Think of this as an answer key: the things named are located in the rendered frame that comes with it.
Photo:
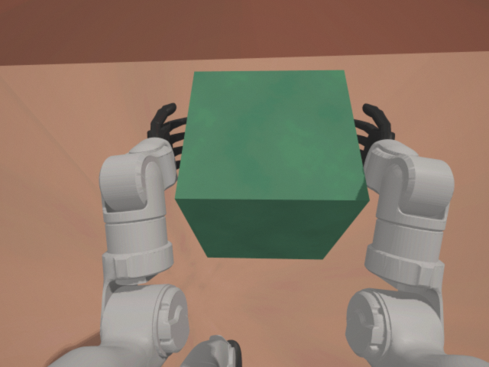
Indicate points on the robot left upper arm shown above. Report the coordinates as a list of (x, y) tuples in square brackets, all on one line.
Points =
[(141, 326)]

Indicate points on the robot left shin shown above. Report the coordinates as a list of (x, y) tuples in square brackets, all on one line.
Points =
[(218, 337)]

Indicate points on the right robot hand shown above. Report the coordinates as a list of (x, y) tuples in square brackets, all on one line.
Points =
[(375, 134)]

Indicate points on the robot left foot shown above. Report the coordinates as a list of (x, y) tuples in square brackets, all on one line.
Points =
[(238, 360)]

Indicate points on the right robot forearm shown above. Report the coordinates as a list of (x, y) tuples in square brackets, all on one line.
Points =
[(413, 205)]

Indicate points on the left robot hand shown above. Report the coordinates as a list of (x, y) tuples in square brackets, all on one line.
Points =
[(159, 129)]

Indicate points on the robot right upper arm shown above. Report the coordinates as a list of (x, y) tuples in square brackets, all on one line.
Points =
[(399, 329)]

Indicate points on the carton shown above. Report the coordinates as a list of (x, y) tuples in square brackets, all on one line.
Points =
[(271, 166)]

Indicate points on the left robot forearm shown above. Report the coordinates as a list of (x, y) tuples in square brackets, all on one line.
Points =
[(132, 188)]

